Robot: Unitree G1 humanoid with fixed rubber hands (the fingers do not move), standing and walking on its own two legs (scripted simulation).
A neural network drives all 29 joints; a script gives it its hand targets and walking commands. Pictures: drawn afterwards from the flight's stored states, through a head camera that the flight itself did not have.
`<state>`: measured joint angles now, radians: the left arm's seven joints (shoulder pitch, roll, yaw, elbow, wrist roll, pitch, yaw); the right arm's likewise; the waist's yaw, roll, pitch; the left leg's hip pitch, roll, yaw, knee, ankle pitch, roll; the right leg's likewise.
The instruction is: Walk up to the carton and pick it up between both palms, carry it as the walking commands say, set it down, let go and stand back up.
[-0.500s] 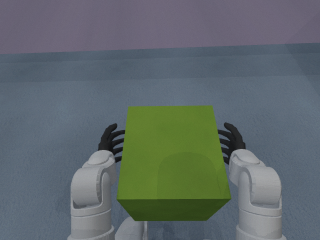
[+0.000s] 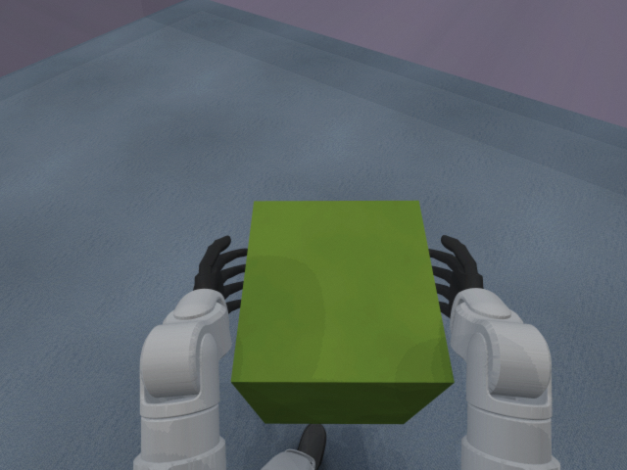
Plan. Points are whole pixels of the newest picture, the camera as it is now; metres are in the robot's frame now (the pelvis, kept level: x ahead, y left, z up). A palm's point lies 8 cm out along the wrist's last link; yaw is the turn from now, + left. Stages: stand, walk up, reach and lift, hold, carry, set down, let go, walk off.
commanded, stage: carry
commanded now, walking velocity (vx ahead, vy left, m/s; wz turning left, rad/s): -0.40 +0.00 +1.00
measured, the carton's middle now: (335, 322) +0.29 +0.01 +0.01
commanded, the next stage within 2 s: none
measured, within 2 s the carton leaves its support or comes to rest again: neither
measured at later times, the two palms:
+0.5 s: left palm out of the picture -0.08 +0.31 +0.06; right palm out of the picture +0.08 +0.07 +0.06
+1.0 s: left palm out of the picture -0.37 +0.24 +0.10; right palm out of the picture -0.13 +0.07 +0.09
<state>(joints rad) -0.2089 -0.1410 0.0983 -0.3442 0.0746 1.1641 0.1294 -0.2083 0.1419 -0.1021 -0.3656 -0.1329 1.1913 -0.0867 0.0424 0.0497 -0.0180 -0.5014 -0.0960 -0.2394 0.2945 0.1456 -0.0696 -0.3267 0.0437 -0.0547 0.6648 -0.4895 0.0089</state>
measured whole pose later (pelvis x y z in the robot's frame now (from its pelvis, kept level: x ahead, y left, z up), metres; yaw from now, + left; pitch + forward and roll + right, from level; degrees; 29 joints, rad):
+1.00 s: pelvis -0.41 -0.07 +0.00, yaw +60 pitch +1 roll +4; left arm -0.21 -0.14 0.10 -0.34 0.13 1.19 0.10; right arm -0.21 0.14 -0.10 -0.34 -0.10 1.20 -0.11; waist -0.08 -0.04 -0.03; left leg -0.38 0.04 0.06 0.82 -0.41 -0.06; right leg -0.44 -0.30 -0.24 0.67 -0.21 0.03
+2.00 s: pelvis -0.54 -0.47 +0.00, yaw +117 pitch +3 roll -1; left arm -0.18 -0.14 0.11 -0.37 0.06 1.14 0.13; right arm -0.20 0.14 -0.08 -0.36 -0.12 1.17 -0.10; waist 0.07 0.03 0.03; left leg -0.50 -0.06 -0.20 0.43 0.02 -0.05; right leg -0.52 -0.01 -0.04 0.95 -0.42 0.04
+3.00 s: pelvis -0.38 -0.74 +0.02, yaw +145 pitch +1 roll +2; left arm -0.22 -0.14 0.09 -0.22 0.14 1.19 0.08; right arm -0.21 0.14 -0.13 -0.27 -0.12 1.22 -0.11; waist -0.05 0.02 -0.11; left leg -0.32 0.05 0.03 0.53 -0.27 -0.06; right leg -0.34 -0.06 -0.12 0.52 -0.21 -0.05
